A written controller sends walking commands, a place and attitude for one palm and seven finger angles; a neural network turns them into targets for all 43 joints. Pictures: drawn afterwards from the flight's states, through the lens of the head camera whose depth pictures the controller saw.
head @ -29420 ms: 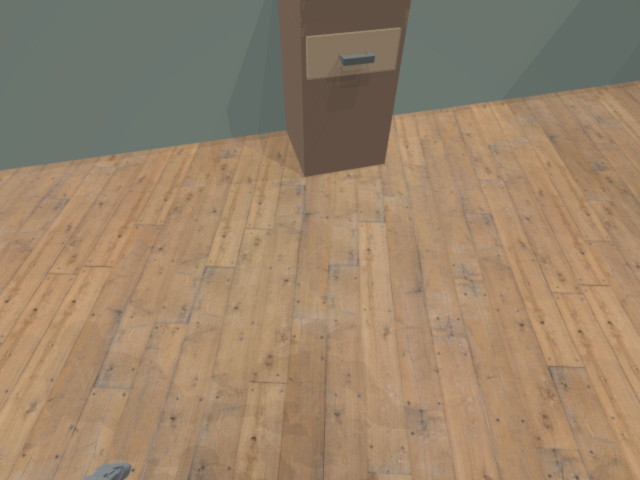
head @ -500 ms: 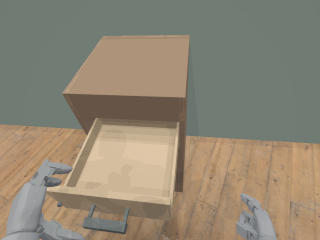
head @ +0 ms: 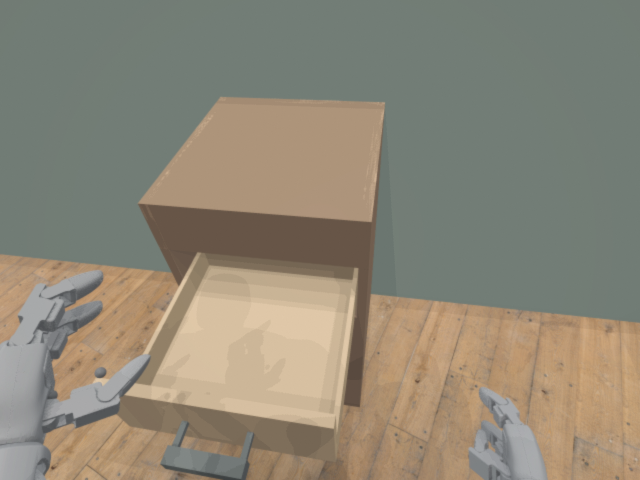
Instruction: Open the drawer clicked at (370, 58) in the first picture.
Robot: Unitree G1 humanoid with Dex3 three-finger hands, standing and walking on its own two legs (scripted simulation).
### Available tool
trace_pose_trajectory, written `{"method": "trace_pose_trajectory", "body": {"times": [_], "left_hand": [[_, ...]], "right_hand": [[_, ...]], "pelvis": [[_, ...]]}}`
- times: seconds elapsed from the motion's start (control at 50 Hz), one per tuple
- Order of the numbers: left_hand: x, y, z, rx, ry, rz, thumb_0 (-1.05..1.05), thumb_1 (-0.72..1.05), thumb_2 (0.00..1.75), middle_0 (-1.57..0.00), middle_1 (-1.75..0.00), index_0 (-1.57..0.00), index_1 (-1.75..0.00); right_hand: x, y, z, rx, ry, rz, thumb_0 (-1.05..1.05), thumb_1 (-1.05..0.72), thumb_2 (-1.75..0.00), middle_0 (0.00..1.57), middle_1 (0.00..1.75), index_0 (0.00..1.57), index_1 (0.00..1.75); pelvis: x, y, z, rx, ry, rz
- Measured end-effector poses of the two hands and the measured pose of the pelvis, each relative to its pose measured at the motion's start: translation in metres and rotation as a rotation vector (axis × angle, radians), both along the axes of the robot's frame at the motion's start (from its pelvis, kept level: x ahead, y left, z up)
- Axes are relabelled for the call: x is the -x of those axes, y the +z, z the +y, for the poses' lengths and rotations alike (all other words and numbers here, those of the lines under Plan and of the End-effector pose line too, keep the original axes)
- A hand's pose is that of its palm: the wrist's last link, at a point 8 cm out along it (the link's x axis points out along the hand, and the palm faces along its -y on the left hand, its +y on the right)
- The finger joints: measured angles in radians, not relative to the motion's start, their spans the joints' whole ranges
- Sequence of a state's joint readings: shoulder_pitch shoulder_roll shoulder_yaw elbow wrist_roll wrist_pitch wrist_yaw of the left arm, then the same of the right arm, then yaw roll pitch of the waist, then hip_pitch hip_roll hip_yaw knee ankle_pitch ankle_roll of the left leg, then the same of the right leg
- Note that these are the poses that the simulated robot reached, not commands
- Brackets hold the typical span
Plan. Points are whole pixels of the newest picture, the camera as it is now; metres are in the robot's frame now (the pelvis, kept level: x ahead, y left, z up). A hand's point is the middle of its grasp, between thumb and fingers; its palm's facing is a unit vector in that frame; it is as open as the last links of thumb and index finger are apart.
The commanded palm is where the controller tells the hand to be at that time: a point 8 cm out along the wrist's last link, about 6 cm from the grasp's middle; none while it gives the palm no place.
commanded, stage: draw the hand back to the body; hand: left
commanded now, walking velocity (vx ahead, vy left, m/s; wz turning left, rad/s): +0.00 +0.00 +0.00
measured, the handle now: (210, 448) +0.21 +0.22 -0.18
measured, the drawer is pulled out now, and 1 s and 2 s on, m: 0.30 0.30 0.30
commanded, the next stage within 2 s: step back with the hand held close in 0.40 s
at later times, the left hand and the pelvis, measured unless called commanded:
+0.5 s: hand (99, 369) +0.17 +0.22 +0.15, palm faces +0.39 -0.83 -0.41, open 7.5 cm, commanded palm +0.12 +0.27 +0.17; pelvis -0.01 -0.01 +0.00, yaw +0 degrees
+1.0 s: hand (56, 394) +0.15 +0.25 +0.15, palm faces +0.29 -0.80 -0.52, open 7.4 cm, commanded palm +0.08 +0.29 +0.17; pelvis -0.05 +0.01 +0.00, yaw +0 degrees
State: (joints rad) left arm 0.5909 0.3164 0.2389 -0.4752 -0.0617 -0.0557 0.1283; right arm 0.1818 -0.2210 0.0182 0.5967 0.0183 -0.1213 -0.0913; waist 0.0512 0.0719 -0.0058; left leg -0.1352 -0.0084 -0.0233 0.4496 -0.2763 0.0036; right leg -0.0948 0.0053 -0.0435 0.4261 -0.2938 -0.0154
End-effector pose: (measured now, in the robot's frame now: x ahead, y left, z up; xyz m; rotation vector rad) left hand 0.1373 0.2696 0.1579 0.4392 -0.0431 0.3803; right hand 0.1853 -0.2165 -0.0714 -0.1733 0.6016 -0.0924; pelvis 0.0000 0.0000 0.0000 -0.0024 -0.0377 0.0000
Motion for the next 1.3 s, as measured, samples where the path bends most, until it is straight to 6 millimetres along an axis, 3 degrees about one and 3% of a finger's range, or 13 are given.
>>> {"method": "trace_pose_trajectory", "body": {"times": [0.18, 0.42, 0.62, 0.8, 0.92, 1.12, 1.3], "left_hand": [[0.002, 0.022, 0.0, -0.042, 0.01, -0.09, 0.0, 0.56, 0.75, -0.24, -0.52, -0.24, -0.52], [0.004, 0.013, -0.009, -0.019, -0.005, -0.047, 0.01, 0.84, 0.87, -0.22, -0.33, -0.22, -0.33], [0.003, 0.024, -0.002, -0.099, -0.015, -0.079, 0.01, 0.88, 0.89, -0.21, -0.31, -0.22, -0.31], [0.009, 0.007, 0.005, -0.107, -0.078, 0.038, 0.01, 0.88, 0.89, -0.21, -0.3, -0.21, -0.3], [0.016, 0.011, 0.016, -0.13, -0.1, 0.015, 0.01, 0.88, 0.89, -0.22, -0.31, -0.22, -0.3], [0.044, 0.017, 0.025, -0.146, -0.099, -0.067, 0.01, 0.88, 0.89, -0.21, -0.3, -0.22, -0.3], [0.07, 0.014, 0.024, -0.125, -0.074, -0.12, 0.01, 0.88, 0.89, -0.21, -0.3, -0.22, -0.3]], "right_hand": [[-0.001, 0.002, -0.003, -0.015, 0.007, -0.01, 0.02, -0.9, -0.9, 0.2, 0.3, 0.2, 0.3], [0.012, -0.003, -0.014, -0.008, -0.013, 0.026, 0.02, -0.9, -0.9, 0.2, 0.3, 0.2, 0.3], [0.02, -0.006, -0.021, 0.003, -0.021, 0.074, 0.02, -0.9, -0.9, 0.2, 0.3, 0.2, 0.3], [0.038, -0.01, -0.023, 0.038, -0.081, 0.17, 0.02, -0.9, -0.9, 0.2, 0.3, 0.2, 0.3], [0.048, -0.007, -0.014, 0.055, -0.089, 0.179, 0.02, -0.9, -0.9, 0.2, 0.3, 0.2, 0.3], [0.062, -0.001, 0.007, 0.042, -0.053, 0.112, 0.02, -0.9, -0.9, 0.2, 0.3, 0.2, 0.3], [0.086, -0.005, 0.007, 0.065, -0.028, 0.113, 0.01, -0.9, -0.9, 0.2, 0.3, 0.21, 0.3]], "pelvis": [[0.003, 0.001, -0.007, -0.002, 0.0, -0.013], [0.006, 0.002, -0.013, 0.0, -0.005, -0.016], [0.014, 0.002, -0.012, 0.014, 0.011, 0.017], [0.026, 0.001, 0.001, 0.011, 0.004, 0.071], [0.037, -0.001, 0.009, 0.012, 0.005, 0.079], [0.063, -0.007, 0.015, 0.015, 0.008, 0.084], [0.081, -0.011, 0.015, 0.035, 0.015, 0.083]]}}
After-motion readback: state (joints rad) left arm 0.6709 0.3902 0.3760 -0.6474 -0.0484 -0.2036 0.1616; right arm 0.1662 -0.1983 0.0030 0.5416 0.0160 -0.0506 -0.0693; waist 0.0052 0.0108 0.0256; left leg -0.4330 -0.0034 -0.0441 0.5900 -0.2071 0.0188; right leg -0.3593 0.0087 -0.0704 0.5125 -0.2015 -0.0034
